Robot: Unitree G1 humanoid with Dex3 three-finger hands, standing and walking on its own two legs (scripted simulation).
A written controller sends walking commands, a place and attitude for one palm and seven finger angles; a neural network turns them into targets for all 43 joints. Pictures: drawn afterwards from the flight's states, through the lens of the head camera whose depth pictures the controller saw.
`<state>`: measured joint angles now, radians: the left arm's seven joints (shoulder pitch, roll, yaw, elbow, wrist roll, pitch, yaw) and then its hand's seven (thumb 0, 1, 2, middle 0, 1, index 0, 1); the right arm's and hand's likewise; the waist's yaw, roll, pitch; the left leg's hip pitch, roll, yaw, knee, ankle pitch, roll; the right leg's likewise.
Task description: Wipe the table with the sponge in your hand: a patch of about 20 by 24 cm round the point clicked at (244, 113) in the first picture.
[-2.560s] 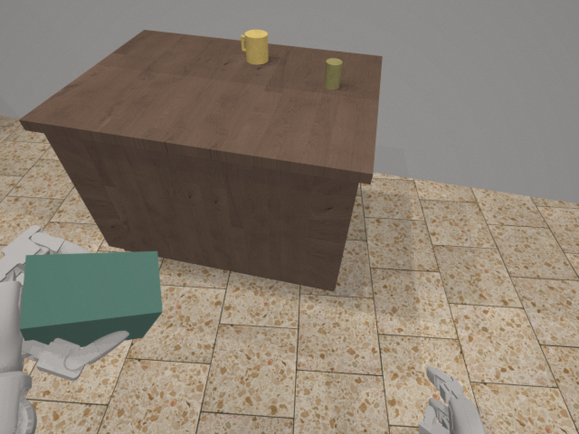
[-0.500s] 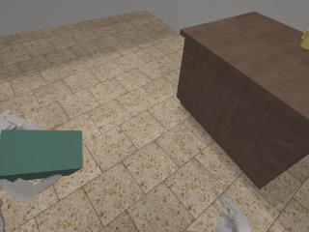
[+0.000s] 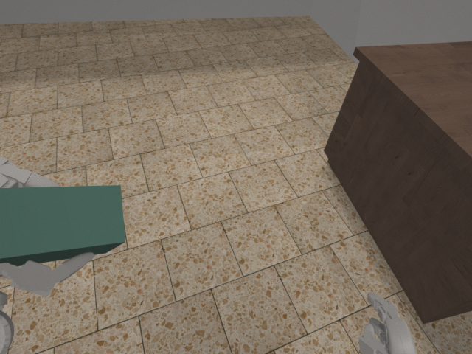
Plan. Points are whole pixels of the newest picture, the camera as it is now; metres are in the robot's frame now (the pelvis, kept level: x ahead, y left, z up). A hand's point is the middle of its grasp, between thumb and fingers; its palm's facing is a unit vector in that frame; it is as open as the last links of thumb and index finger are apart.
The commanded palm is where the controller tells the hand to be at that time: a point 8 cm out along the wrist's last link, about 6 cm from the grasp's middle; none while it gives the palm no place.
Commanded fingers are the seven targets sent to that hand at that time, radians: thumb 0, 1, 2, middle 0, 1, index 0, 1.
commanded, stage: walk around to get in front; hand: left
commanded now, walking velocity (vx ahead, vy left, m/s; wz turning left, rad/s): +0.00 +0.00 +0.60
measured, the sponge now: (78, 226) +0.23 +0.21 +0.17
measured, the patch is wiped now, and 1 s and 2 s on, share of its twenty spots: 0.00 0.00 0.00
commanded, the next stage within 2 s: none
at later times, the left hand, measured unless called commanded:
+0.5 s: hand out of the picture +0.11 +0.25 +0.17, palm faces +0.60 -0.67 -0.43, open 10.5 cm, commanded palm +0.04 +0.28 +0.19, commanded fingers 0.00 0.10 1.30 -1.20 -1.60 -1.20 -1.60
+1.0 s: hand out of the picture +0.15 +0.32 +0.20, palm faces +0.71 -0.49 -0.50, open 10.5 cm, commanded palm +0.09 +0.33 +0.19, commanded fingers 0.00 0.10 1.30 -1.20 -1.60 -1.20 -1.60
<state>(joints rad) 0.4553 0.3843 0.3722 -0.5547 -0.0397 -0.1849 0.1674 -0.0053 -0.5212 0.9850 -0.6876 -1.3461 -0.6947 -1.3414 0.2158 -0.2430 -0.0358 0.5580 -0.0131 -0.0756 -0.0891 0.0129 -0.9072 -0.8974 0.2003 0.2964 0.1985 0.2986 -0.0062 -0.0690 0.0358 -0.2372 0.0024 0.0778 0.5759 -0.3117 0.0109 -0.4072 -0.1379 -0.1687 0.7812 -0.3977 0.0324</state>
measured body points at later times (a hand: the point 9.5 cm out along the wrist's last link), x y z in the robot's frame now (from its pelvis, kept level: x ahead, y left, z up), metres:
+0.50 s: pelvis -0.02 -0.04 +0.02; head +0.01 -0.04 +0.47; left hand +0.07 +0.28 +0.19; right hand +0.21 -0.22 -0.09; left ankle -0.04 +0.10 -0.64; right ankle -0.01 -0.13 -0.73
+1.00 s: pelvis +0.09 +0.01 +0.01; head +0.12 +0.02 +0.46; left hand +0.11 +0.34 +0.22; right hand +0.31 -0.08 -0.10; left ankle -0.02 +0.11 -0.73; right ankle +0.19 -0.08 -0.70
